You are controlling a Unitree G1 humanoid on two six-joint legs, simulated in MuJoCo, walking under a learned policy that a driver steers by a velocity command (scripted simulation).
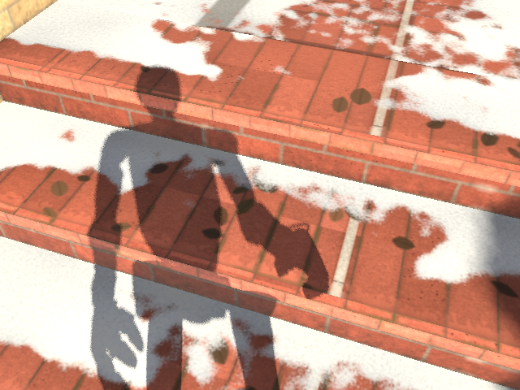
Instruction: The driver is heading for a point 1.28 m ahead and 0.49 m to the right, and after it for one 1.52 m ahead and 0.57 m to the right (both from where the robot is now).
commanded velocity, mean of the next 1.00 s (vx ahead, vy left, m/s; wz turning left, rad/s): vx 0.50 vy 0.00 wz -0.58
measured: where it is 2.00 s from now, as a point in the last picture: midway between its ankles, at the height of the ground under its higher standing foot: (413, 106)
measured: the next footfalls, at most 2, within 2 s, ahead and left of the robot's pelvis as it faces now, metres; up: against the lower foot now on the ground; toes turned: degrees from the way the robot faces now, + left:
left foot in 0.26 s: +0.42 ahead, +0.13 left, +0.16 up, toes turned -7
right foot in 0.86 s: +0.67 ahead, -0.23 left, +0.32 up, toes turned -33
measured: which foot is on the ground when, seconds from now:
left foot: up 0.00-0.24, down 0.26-0.90, up 0.92-1.00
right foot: down 0.00-0.28, up 0.30-0.84, down 0.86-1.00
